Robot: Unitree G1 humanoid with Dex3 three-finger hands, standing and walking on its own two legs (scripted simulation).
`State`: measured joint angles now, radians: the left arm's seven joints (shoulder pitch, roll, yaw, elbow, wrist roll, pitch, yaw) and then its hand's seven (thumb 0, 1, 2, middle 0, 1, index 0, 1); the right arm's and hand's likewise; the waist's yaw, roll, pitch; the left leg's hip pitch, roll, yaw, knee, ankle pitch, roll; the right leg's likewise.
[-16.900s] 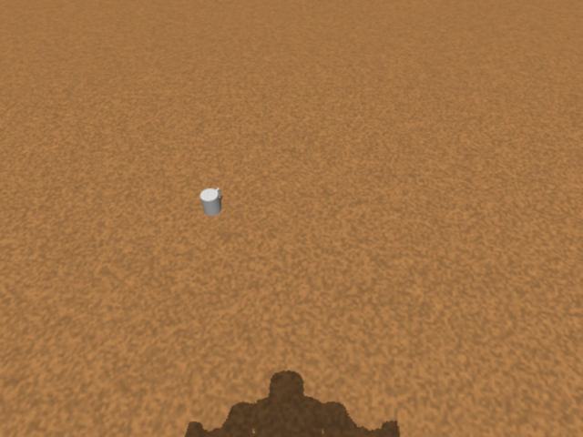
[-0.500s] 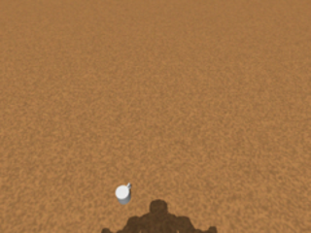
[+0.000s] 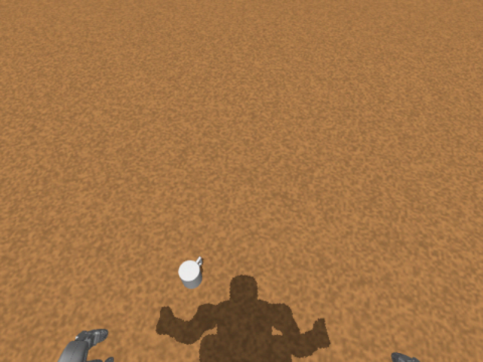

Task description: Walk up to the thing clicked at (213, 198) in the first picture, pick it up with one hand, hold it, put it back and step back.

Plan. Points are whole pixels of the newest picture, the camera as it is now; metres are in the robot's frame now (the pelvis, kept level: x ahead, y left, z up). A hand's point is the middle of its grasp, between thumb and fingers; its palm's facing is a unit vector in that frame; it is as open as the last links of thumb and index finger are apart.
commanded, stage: rise first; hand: left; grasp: from above
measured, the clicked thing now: (193, 271) +0.52 +0.20 -0.72
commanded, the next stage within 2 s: none
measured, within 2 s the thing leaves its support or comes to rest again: neither
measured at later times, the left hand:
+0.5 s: hand out of the picture +0.15 +0.26 -0.20, palm faces -0.14 -0.90 -0.42, open 14.0 cm
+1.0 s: hand out of the picture +0.15 +0.27 -0.26, palm faces -0.32 -0.78 -0.53, open 14.2 cm
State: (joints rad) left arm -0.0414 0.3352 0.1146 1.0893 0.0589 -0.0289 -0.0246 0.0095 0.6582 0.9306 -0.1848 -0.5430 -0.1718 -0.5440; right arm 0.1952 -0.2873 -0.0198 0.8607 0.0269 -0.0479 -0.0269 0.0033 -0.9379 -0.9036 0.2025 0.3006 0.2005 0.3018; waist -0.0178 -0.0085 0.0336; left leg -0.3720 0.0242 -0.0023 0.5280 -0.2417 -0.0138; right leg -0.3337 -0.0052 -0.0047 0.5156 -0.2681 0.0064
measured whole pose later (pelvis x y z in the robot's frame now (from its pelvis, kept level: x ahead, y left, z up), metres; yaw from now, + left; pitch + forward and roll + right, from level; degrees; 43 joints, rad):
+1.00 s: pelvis -0.01 +0.01 -0.12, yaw +0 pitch +23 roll -3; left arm 0.20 0.37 0.08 0.45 0.36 0.21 0.02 0.00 -0.54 0.97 -0.08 -1.07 -0.07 -1.07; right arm 0.19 -0.24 -0.01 0.51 0.00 -0.19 -0.03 0.01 -0.90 -0.89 0.21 0.30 0.20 0.30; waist -0.05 0.01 -0.16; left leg -1.15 0.03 -0.04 1.33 -0.58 -0.01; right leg -1.09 0.00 -0.03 1.29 -0.60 0.02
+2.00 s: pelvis -0.09 +0.01 -0.39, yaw -7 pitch +35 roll -7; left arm -0.92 0.74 0.08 1.31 1.24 -0.24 0.26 0.00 -0.54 1.02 -0.08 -1.03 -0.08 -1.03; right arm 0.17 -0.25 0.00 0.74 -0.09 -0.01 0.10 0.00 -0.91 -0.90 0.20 0.30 0.20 0.30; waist -0.20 0.00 -0.09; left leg -2.22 0.03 -0.11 2.25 -0.66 0.00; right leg -2.13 0.03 -0.06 2.20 -0.69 0.03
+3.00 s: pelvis -0.08 +0.01 -0.43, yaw -10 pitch +34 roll -9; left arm -1.07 0.86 0.07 1.44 1.25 -0.19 0.28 0.00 -0.55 1.01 -0.08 -1.05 -0.08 -1.05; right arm 0.17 -0.27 0.13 0.68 -0.13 0.00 0.13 0.00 -0.92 -0.90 0.20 0.30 0.20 0.30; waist -0.29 -0.03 0.00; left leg -2.33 0.04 -0.17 2.39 -0.67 -0.01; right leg -2.22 0.06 -0.10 2.30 -0.69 0.04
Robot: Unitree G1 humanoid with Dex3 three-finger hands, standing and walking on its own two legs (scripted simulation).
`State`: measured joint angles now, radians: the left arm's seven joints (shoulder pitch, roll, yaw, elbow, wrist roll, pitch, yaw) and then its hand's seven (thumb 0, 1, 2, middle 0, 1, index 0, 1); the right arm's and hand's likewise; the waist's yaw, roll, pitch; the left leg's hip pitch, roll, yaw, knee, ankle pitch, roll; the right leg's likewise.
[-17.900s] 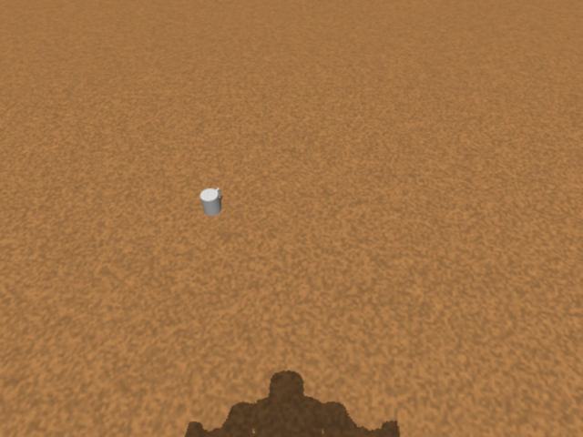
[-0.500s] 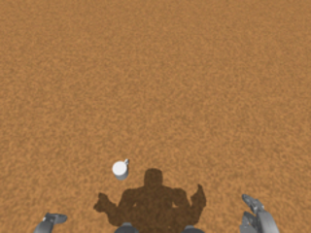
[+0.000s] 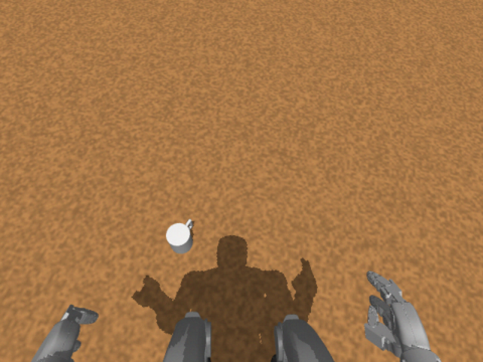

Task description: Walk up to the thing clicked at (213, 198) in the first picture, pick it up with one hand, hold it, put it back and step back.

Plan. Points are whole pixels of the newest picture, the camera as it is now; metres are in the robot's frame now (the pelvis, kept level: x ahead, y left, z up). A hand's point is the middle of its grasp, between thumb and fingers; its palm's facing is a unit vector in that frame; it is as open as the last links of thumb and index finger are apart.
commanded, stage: rise first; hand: left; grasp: from above
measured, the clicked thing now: (182, 234) +0.53 +0.19 -0.60
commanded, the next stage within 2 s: none
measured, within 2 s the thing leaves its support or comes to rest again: neither
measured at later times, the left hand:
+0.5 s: hand (132, 279) +0.32 +0.27 -0.33, palm faces -0.49 -0.26 -0.83, open 14.0 cm
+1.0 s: hand (146, 255) +0.41 +0.26 -0.42, palm faces -0.47 +0.00 -0.88, open 14.1 cm
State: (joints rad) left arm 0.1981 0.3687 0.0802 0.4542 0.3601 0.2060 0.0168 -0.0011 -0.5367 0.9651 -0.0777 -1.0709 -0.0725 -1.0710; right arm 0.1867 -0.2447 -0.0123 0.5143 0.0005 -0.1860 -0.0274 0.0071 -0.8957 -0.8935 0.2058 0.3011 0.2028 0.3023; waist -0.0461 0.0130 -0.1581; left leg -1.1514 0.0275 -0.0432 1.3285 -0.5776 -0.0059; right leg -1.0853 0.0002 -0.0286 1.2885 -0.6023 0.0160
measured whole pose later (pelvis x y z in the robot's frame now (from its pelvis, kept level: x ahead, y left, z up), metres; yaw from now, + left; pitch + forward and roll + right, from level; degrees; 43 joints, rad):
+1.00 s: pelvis -0.08 +0.00 -0.27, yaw -6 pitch +35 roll -7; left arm -0.92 0.74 0.08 1.31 1.24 -0.24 0.26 0.00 -0.54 1.02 -0.08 -1.03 -0.08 -1.03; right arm 0.17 -0.25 0.00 0.74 -0.09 -0.01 0.10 0.00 -0.91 -0.90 0.20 0.30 0.20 0.30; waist -0.20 0.00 -0.09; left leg -2.22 0.03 -0.11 2.25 -0.66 0.00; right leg -2.13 0.03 -0.06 2.20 -0.69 0.03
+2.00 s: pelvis -0.07 +0.00 -0.31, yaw -10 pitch +34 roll -9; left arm -1.07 0.86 0.07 1.44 1.25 -0.19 0.28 0.00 -0.55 1.01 -0.08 -1.05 -0.08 -1.05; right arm 0.17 -0.27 0.13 0.68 -0.13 0.00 0.13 0.00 -0.92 -0.90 0.20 0.30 0.20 0.30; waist -0.29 -0.03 0.00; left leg -2.33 0.04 -0.17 2.39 -0.67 -0.01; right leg -2.22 0.06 -0.10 2.30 -0.69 0.04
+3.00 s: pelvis -0.07 +0.00 -0.32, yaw -11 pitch +34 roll -11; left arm -1.10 0.92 0.06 1.46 1.24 -0.19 0.28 0.00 -0.56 1.02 -0.08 -1.04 -0.07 -1.04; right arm 0.17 -0.28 0.18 0.65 -0.14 0.01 0.14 0.00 -0.91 -0.90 0.20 0.30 0.20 0.30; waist -0.31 -0.04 0.02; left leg -2.36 0.03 -0.19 2.42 -0.68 0.00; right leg -2.24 0.06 -0.11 2.32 -0.69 0.05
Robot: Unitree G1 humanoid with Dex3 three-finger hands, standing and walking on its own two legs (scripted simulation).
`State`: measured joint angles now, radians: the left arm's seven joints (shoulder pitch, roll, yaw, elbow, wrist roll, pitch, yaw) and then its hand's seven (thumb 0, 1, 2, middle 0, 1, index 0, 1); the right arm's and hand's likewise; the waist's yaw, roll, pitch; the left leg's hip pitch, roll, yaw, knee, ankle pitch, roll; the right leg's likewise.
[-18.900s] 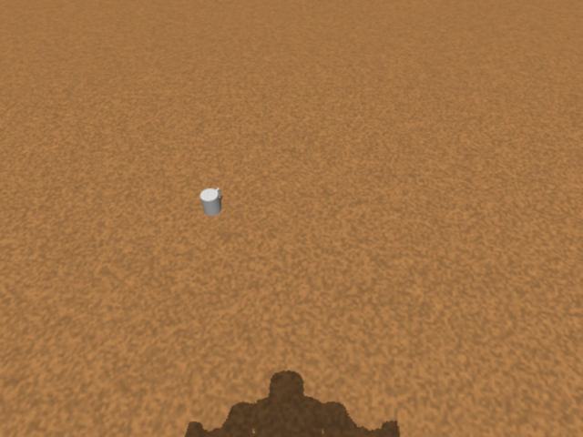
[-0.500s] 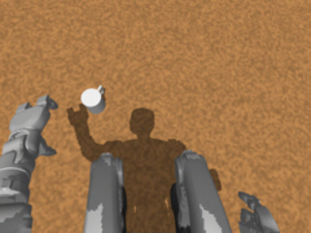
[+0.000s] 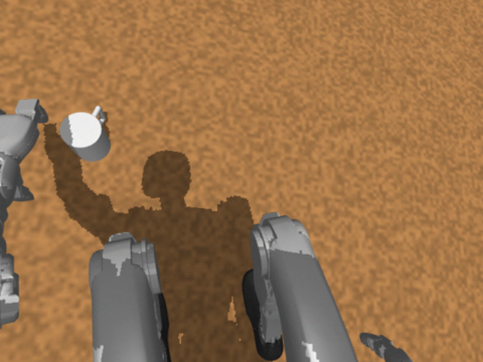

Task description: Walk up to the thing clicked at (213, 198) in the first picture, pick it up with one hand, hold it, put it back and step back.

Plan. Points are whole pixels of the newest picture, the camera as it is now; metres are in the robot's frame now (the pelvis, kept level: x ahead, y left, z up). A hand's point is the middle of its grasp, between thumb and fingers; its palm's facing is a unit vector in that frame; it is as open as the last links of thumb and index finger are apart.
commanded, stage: rise first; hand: left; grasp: from above
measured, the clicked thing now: (90, 132) +0.58 +0.25 -0.33
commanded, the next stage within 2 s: none
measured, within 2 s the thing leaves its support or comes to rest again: neither
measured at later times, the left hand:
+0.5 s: hand (39, 149) +0.49 +0.30 -0.19, palm faces -0.46 -0.06 -0.88, open 14.1 cm
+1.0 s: hand (48, 143) +0.50 +0.29 -0.20, palm faces -0.46 -0.06 -0.89, open 14.2 cm
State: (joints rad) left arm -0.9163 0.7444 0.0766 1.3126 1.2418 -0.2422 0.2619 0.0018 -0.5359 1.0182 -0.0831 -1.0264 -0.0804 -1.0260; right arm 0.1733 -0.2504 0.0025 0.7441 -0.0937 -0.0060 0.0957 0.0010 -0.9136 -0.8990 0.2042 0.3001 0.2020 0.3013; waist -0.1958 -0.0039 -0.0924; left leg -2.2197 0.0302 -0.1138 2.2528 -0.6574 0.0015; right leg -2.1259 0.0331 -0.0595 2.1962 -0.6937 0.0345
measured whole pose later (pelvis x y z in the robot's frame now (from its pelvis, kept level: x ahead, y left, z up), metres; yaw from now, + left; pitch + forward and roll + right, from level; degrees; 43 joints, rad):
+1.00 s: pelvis +0.00 +0.00 -0.04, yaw -3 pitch +34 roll -9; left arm -1.07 0.86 0.07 1.44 1.25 -0.19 0.28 0.00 -0.55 1.01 -0.08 -1.05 -0.08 -1.05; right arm 0.17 -0.27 0.13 0.68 -0.13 0.00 0.13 0.00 -0.92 -0.90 0.20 0.30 0.20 0.30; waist -0.29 -0.03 0.00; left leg -2.33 0.04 -0.17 2.39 -0.67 -0.01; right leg -2.22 0.06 -0.10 2.30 -0.69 0.04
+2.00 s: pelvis +0.00 +0.00 -0.05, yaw -4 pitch +34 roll -11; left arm -1.10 0.92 0.06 1.46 1.24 -0.19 0.28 0.00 -0.56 1.02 -0.08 -1.04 -0.07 -1.04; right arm 0.17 -0.28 0.18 0.65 -0.14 0.01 0.14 0.00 -0.91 -0.90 0.20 0.30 0.20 0.30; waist -0.31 -0.04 0.02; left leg -2.36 0.03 -0.19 2.42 -0.68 0.00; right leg -2.24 0.06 -0.11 2.32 -0.69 0.05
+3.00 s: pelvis +0.00 +0.00 -0.05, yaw -4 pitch +34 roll -11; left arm -1.10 0.90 0.04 1.46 1.24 -0.17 0.26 0.00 -0.57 1.04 -0.09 -1.02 -0.08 -1.04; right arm 0.18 -0.28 0.19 0.63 -0.14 0.01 0.13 0.00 -0.91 -0.89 0.20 0.30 0.20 0.30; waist -0.32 -0.04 0.01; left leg -2.36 0.03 -0.18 2.41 -0.66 0.00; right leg -2.24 0.06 -0.11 2.31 -0.68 0.05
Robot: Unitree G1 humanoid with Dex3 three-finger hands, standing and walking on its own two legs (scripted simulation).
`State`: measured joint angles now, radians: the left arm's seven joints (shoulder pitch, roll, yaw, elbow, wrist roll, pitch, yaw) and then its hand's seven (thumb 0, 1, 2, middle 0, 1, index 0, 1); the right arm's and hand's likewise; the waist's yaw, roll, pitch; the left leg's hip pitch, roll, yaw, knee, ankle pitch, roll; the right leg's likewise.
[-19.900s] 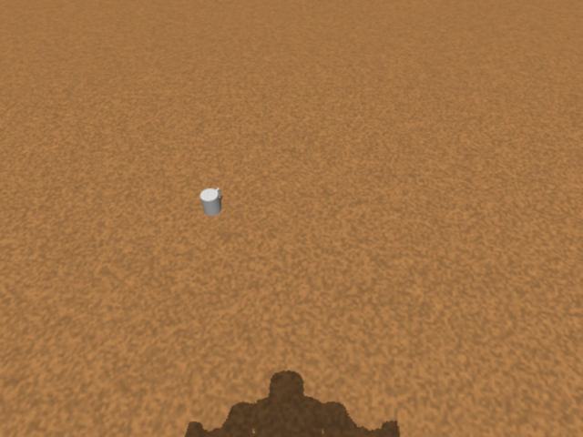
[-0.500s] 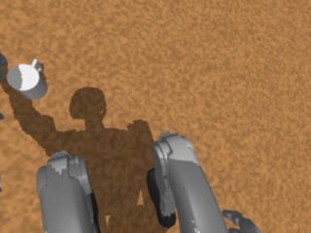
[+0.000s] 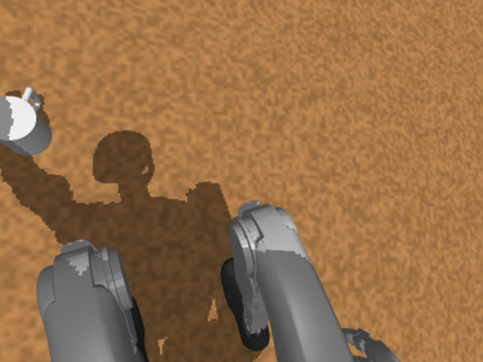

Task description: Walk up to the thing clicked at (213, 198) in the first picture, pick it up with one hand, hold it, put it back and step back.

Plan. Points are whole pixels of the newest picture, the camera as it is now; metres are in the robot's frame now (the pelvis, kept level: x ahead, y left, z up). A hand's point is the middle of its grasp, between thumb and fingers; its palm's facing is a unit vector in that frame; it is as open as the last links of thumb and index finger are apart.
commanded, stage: rise first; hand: left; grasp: from above
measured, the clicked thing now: (23, 119) +0.56 +0.29 -0.29
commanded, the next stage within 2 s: none
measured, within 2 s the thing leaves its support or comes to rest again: neither
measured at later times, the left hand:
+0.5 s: hand out of the picture +0.49 +0.32 -0.18, palm faces -0.46 -0.08 -0.88, open 14.2 cm
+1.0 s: hand out of the picture +0.50 +0.33 -0.18, palm faces -0.46 -0.08 -0.88, open 14.2 cm
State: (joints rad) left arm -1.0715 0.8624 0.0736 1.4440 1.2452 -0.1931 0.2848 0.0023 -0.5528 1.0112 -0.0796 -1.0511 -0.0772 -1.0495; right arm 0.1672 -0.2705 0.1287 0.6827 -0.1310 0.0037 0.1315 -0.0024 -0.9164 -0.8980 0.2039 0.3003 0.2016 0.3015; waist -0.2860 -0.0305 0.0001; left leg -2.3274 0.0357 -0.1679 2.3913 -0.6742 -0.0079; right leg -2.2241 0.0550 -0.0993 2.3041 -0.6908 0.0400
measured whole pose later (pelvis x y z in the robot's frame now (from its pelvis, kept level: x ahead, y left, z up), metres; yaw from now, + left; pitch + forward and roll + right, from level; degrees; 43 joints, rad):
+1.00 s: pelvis +0.00 +0.00 -0.01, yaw -1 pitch +34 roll -11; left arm -1.10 0.92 0.06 1.46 1.24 -0.19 0.28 0.00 -0.56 1.02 -0.08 -1.04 -0.07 -1.04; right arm 0.17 -0.28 0.18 0.65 -0.14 0.01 0.14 0.00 -0.91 -0.90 0.20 0.30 0.20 0.30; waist -0.31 -0.04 0.02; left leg -2.36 0.03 -0.19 2.42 -0.68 0.00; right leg -2.24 0.06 -0.11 2.32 -0.69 0.05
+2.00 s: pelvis +0.00 +0.00 -0.01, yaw -1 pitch +34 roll -11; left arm -1.10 0.90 0.04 1.46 1.24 -0.17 0.26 0.00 -0.57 1.04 -0.09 -1.02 -0.08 -1.04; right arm 0.18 -0.28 0.19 0.63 -0.14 0.01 0.13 0.00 -0.91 -0.89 0.20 0.30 0.20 0.30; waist -0.32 -0.04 0.01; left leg -2.36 0.03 -0.18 2.41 -0.66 0.00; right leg -2.24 0.06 -0.11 2.31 -0.68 0.05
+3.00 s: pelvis +0.00 +0.00 -0.01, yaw -1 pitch +33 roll -11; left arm -1.12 0.91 0.04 1.46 1.24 -0.16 0.27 0.00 -0.56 1.02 -0.10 -1.02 -0.09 -1.03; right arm 0.18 -0.28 0.19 0.63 -0.14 0.00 0.13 0.00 -0.91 -0.89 0.20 0.30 0.20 0.30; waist -0.33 -0.04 0.02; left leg -2.36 0.02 -0.19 2.42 -0.66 -0.01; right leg -2.24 0.06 -0.11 2.32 -0.68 0.05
